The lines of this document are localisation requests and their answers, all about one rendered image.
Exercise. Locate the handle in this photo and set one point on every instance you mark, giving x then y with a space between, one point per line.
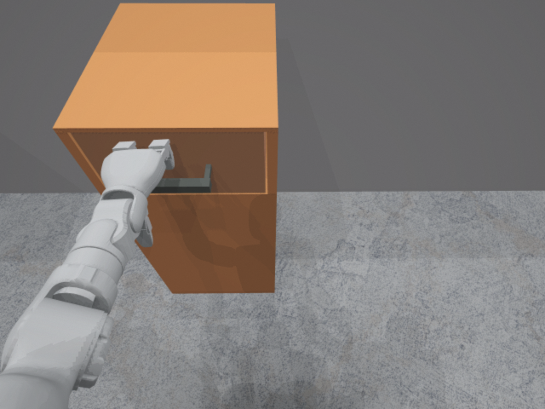
186 185

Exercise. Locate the left robot hand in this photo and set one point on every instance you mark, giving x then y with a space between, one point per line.
141 169

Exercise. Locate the cabinet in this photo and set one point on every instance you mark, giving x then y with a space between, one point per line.
190 67

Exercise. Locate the left robot upper arm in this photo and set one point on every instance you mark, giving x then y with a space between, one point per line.
62 347

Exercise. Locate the left robot forearm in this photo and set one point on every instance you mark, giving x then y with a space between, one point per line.
89 276

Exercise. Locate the drawer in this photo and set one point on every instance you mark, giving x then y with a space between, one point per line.
238 159

